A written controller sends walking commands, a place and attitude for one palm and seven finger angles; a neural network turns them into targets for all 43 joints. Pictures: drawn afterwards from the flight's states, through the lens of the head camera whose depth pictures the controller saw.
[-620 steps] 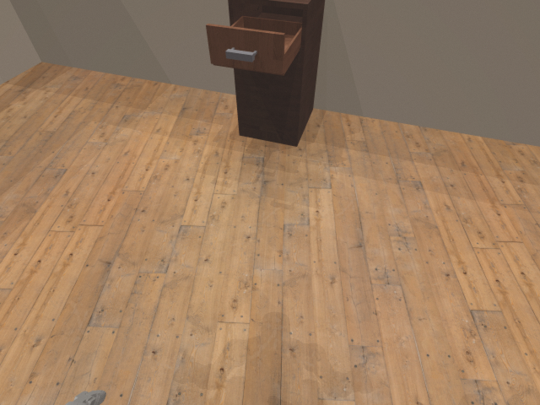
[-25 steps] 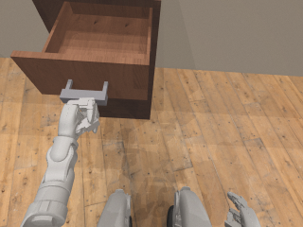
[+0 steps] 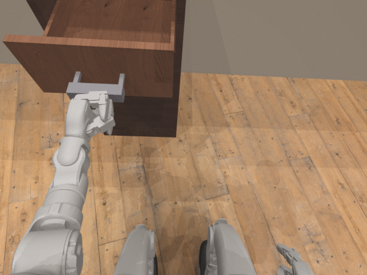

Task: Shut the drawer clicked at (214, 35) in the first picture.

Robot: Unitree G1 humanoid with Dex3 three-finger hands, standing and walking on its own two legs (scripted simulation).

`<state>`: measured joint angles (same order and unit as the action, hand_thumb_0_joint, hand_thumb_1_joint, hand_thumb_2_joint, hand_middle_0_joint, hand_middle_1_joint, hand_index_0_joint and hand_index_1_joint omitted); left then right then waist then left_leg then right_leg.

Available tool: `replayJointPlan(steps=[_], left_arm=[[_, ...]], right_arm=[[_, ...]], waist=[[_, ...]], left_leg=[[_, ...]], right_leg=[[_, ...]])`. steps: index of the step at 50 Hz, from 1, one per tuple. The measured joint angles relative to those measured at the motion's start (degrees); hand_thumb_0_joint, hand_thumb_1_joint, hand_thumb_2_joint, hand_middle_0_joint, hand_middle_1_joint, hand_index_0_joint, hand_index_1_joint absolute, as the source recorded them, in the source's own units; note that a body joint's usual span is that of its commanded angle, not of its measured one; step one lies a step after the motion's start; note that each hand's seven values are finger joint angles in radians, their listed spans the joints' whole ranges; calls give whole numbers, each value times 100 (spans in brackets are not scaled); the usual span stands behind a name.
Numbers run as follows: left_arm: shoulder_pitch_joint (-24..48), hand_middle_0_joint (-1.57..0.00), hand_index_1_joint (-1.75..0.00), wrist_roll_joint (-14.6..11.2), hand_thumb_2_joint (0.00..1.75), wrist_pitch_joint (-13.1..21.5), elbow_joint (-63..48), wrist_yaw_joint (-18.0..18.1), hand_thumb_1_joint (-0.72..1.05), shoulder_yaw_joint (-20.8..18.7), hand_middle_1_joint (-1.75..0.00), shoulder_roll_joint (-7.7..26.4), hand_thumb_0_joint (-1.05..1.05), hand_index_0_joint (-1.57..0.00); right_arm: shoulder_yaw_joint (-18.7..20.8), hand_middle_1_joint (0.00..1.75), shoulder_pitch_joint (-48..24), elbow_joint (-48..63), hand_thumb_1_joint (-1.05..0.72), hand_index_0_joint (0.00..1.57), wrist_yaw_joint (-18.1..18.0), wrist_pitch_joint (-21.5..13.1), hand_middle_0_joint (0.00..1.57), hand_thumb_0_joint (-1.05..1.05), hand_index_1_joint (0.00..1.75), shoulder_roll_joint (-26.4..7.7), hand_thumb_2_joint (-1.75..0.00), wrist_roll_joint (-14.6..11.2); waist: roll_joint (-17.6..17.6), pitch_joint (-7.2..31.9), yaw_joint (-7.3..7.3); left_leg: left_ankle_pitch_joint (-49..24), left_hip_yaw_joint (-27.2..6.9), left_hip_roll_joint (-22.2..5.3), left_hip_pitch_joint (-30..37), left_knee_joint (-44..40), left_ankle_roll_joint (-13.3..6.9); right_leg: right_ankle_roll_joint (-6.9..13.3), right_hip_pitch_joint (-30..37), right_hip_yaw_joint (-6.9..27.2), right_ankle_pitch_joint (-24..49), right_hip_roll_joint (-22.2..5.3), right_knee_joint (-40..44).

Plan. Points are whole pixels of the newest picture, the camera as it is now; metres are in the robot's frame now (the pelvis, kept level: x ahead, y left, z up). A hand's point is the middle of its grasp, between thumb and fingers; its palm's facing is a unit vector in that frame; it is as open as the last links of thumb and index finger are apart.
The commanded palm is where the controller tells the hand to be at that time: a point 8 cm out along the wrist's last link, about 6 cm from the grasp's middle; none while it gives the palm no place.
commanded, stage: push the drawer shut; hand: left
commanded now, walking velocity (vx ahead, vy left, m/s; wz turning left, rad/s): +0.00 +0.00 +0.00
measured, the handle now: (98, 84) +0.52 +0.19 +0.03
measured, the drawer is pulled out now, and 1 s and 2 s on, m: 0.17 0.05 0.00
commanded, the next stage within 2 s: pull the fist back off the drawer in 1.68 s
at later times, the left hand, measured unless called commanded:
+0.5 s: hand (117, 92) +0.50 +0.15 +0.03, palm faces -0.05 -1.00 -0.04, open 3.3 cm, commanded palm +0.50 +0.19 +0.03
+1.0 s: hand (119, 73) +0.56 +0.15 +0.03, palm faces -0.05 -1.00 -0.04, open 3.4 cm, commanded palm +0.56 +0.18 +0.03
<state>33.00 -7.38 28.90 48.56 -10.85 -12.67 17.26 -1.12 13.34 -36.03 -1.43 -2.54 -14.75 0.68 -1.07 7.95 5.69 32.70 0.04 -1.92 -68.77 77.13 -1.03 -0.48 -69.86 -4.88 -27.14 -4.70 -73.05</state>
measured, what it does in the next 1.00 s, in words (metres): stands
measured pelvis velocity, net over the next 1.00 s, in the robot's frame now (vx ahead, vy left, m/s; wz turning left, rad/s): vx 0.00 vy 0.00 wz -0.04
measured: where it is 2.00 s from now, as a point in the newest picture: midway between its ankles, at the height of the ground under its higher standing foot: outside the picture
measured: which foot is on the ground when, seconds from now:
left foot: down 0.00-1.00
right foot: down 0.00-1.00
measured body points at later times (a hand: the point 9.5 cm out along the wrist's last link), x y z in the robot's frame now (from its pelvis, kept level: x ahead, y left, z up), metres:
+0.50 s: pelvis +0.00 +0.00 -0.01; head +0.16 +0.01 +0.42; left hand +0.50 +0.20 +0.03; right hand +0.04 -0.27 -0.12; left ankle +0.03 +0.11 -0.61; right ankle +0.06 -0.14 -0.61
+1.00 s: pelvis +0.00 +0.00 -0.02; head +0.18 +0.02 +0.39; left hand +0.55 +0.20 +0.03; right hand +0.00 -0.26 -0.12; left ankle +0.03 +0.11 -0.61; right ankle +0.06 -0.14 -0.61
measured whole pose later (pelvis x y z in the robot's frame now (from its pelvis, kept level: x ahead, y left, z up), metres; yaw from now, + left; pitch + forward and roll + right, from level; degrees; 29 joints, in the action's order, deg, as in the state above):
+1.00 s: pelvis +0.00 +0.00 -0.02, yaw -2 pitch +30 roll -5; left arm 59.5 -0.9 26.1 70.0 -10.5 -21.9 30.2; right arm -3.3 17.9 -36.2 0.8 2.1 -15.1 3.5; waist -2.5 6.7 13.1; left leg 33.3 -1.2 -3.5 -77.8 80.9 -1.1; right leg -0.4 -78.0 -5.8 -26.2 -2.9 -74.4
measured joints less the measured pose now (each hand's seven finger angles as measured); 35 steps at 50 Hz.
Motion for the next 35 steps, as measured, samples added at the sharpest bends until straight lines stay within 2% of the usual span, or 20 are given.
replayJointPlan(steps=[15,27,35], left_arm=[[989,-140,-160,184,93,118,1053,-13,80,-440,-160,317,4,-140],[1536,-140,-160,325,93,65,1508,-68,80,-698,-160,653,5,-140],[1974,-140,-160,415,93,-85,1722,-47,78,-774,-160,915,5,-140]], right_arm=[[-24,30,242,-50,-90,20,105,221,20,0,30,-31,-90,97],[-66,30,363,-59,-90,20,147,396,20,0,30,-53,-90,148],[-102,30,368,-31,-90,20,167,419,20,0,30,-65,-90,202]], waist=[[-45,-16,225],[-74,-65,404],[-100,-88,534]], left_leg=[[14,6,-60,-212,59,11],[36,-27,-118,-395,139,17],[42,-74,-127,-630,250,15]], right_leg=[[17,-229,14,20,64,-36],[27,-392,-11,42,126,-53],[26,-588,-49,58,136,-109]])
